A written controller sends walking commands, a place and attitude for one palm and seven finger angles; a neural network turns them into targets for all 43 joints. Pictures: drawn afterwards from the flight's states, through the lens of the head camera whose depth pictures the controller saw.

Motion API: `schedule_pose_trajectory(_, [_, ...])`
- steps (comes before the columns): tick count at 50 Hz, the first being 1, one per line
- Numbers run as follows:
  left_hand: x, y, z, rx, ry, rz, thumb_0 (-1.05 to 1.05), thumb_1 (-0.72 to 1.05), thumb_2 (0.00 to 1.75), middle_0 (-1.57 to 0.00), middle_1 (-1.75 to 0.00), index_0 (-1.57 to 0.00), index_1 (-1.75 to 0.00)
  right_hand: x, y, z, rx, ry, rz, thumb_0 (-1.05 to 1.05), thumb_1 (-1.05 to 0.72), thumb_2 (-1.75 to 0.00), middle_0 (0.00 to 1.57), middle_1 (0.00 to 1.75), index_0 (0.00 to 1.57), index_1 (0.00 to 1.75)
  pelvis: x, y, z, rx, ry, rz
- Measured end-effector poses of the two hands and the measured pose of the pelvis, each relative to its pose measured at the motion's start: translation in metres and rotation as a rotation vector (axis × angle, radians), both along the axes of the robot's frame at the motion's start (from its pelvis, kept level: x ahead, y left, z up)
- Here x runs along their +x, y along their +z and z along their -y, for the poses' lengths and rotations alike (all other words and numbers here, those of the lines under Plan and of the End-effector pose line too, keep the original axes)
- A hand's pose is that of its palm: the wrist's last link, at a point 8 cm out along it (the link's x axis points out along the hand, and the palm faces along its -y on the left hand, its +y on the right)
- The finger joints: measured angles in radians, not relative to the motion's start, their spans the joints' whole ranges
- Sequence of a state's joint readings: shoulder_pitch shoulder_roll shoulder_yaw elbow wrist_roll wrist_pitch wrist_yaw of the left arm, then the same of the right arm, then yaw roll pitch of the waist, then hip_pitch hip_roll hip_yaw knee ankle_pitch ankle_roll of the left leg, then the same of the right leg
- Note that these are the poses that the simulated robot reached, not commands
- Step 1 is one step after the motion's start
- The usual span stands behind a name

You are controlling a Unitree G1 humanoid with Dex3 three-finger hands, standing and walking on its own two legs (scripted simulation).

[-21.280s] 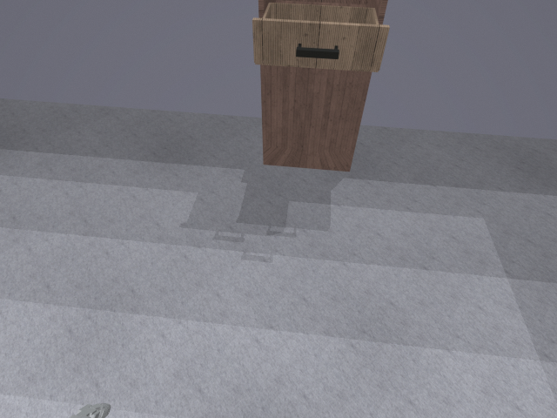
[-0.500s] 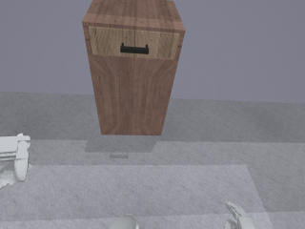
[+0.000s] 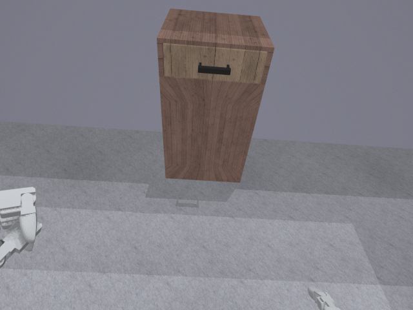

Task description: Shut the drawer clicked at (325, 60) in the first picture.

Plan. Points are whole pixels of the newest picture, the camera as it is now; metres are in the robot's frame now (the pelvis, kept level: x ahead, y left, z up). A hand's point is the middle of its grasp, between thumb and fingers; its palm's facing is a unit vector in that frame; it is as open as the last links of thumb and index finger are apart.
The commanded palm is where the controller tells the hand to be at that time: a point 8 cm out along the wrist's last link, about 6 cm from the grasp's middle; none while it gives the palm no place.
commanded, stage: stop stepping back and stand still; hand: left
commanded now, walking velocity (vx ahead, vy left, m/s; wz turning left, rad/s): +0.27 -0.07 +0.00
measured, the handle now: (214, 68) +1.04 +0.07 +0.01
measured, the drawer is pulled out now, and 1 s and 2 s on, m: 0.00 0.00 0.00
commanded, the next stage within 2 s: let the arm hang, fingers relaxed in 0.34 s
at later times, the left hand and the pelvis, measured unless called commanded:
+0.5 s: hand (44, 246) +0.18 +0.28 +0.09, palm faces +0.38 -0.81 -0.45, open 3.2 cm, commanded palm none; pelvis -0.01 +0.02 -0.02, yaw +5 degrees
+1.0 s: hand out of the picture -0.03 +0.21 -0.17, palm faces +0.10 -0.97 -0.22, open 5.1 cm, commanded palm none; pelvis +0.01 +0.02 +0.01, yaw +5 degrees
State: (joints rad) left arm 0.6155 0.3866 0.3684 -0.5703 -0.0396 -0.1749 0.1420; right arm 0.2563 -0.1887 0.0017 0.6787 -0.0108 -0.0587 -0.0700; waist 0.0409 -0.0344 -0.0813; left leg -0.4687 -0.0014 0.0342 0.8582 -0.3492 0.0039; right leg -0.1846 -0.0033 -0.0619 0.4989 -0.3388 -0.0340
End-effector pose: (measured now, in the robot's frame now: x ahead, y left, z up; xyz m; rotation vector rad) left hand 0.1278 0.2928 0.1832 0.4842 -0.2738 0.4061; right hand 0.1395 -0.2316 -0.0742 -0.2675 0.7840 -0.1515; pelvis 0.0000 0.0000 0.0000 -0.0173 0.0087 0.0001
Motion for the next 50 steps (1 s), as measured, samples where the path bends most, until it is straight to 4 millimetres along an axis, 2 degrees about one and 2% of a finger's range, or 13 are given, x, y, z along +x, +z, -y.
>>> schedule_pose_trajectory(5, [0.004,-0.019,-0.013,-0.063,0.01,0.043,0.01,0.89,0.9,-1.41,-1.6,-1.41,-1.6,-0.016,-0.003,-0.001,-0.049,-0.03,0.041,0.01,-0.91,-0.9,0.2,0.3,0.2,0.3,-0.014,-0.012,-0.015,0.01,0.036,0.03])
schedule_pose_trajectory(11, [-0.002,0.014,-0.002,0.072,-0.088,0.033,0.02,0.89,0.9,-1.4,-1.6,-1.41,-1.6,-0.035,0.006,-0.022,0.041,-0.024,0.055,0.01,-0.91,-0.9,0.2,0.3,0.2,0.3,-0.023,0.003,-0.013,-0.002,0.031,0.031])
schedule_pose_trajectory(15, [-0.01,0.025,0.001,0.142,-0.075,-0.018,0.01,0.89,0.9,-1.4,-1.6,-1.41,-1.6,-0.036,-0.002,-0.028,0.081,-0.014,0.019,0.01,-0.9,-0.9,0.2,0.3,0.2,0.3,-0.019,0.006,-0.011,-0.022,0.033,0.017])
schedule_pose_trajectory(19, [-0.012,0.008,-0.004,0.143,-0.007,-0.07,0.01,0.89,0.9,-1.4,-1.6,-1.41,-1.6,-0.026,-0.025,-0.023,0.085,0.012,-0.027,0.01,-0.9,-0.9,0.2,0.3,0.2,0.3,-0.018,-0.007,-0.008,-0.007,0.044,0.012])
schedule_pose_trajectory(22, [-0.01,-0.007,-0.009,0.06,0.037,-0.081,0.01,0.89,0.9,-1.4,-1.6,-1.41,-1.6,-0.018,-0.029,-0.018,0.063,0.017,-0.057,0.01,-0.9,-0.9,0.2,0.3,0.2,0.3,-0.014,-0.007,-0.011,-0.007,0.049,0.027])
schedule_pose_trajectory(24, [0.001,-0.039,-0.016,0.006,0.047,-0.161,0.01,0.89,0.9,-1.4,-1.6,-1.41,-1.6,-0.012,-0.034,-0.014,0.068,0.048,-0.07,0.01,-0.91,-0.9,0.2,0.3,0.2,0.3,-0.01,-0.011,-0.016,-0.003,0.08,0.015])
schedule_pose_trajectory(28, [0.015,-0.176,-0.026,-0.262,0.116,-0.614,0.0,0.9,0.9,-1.36,-1.57,-1.37,-1.56,-0.005,-0.058,-0.012,0.052,0.086,-0.143,0.01,-0.91,-0.9,0.2,0.3,0.2,0.3,-0.007,-0.025,-0.024,0.005,0.099,0.004])
schedule_pose_trajectory(31, [-0.01,-0.267,0.003,-0.439,0.129,-1.002,0.0,0.91,0.9,-1.28,-1.5,-1.29,-1.49,-0.01,-0.061,-0.014,0.051,0.079,-0.184,0.01,-0.91,-0.9,0.2,0.3,0.2,0.3,-0.005,-0.024,-0.021,0.018,0.09,0.01])
schedule_pose_trajectory(33, [-0.04,-0.303,0.033,-0.525,0.105,-1.205,0.01,0.91,0.9,-1.22,-1.44,-1.23,-1.43,-0.018,-0.059,-0.016,0.056,0.063,-0.228,0.01,-0.91,-0.9,0.2,0.29,0.2,0.3,-0.004,-0.018,-0.018,0.016,0.085,0.015])
schedule_pose_trajectory(34, [-0.054,-0.313,0.043,-0.55,0.112,-1.266,0.01,0.91,0.9,-1.19,-1.42,-1.2,-1.4,-0.023,-0.057,-0.017,0.059,0.052,-0.254,0.01,-0.91,-0.9,0.2,0.29,0.2,0.3,-0.003,-0.015,-0.016,0.016,0.085,0.014])
schedule_pose_trajectory(37, [-0.085,-0.323,0.036,-0.573,0.184,-1.353,0.02,0.91,0.9,-1.11,-1.39,-1.1,-1.29,-0.042,-0.055,-0.019,0.061,0.032,-0.351,0.01,-0.91,-0.9,0.2,0.29,0.2,0.3,0.0,-0.008,-0.011,0.014,0.093,0.011])
schedule_pose_trajectory(42, [-0.13,-0.323,0.031,-0.608,0.246,-1.511,0.01,0.91,0.9,-0.92,-1.17,-0.91,-1.09,-0.074,-0.058,-0.019,0.058,-0.011,-0.49,0.0,-0.93,-0.9,0.2,0.3,0.2,0.3,0.003,0.001,-0.014,0.004,0.095,0.011])
schedule_pose_trajectory(50, [-0.165,-0.318,0.038,-0.64,0.292,-1.636,0.01,0.91,0.9,-0.6,-0.78,-0.6,-0.75,-0.112,-0.064,-0.026,0.078,-0.044,-0.623,0.0,-0.92,-0.9,0.2,0.29,0.2,0.3,0.006,0.007,-0.022,0.009,0.09,0.019])
